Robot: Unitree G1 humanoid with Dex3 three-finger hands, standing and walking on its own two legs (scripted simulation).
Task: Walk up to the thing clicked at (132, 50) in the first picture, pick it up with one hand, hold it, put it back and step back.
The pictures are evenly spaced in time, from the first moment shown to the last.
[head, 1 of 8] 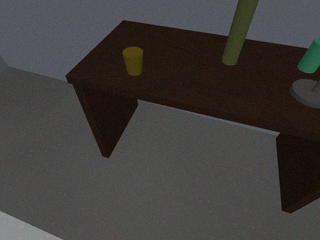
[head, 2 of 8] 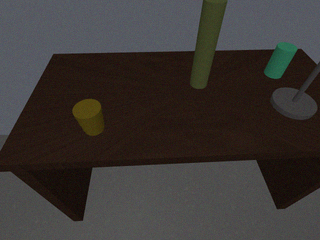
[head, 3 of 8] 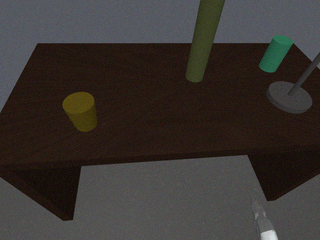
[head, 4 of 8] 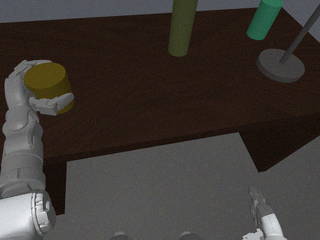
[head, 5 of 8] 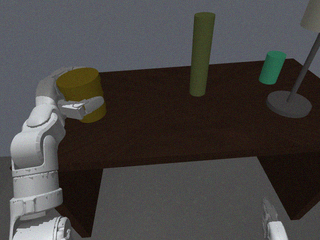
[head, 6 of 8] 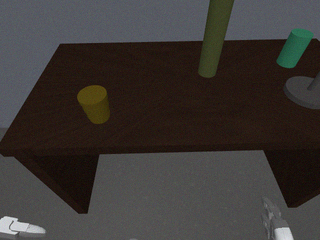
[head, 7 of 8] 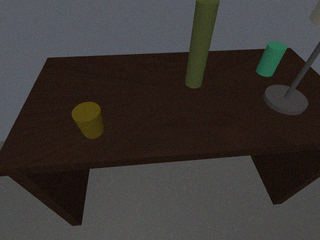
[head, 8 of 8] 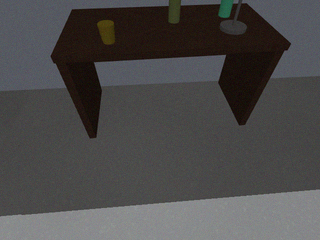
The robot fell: no
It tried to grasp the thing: yes
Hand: left
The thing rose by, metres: 0.26
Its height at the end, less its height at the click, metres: +0.00
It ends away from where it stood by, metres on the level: 0.01
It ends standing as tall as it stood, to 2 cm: yes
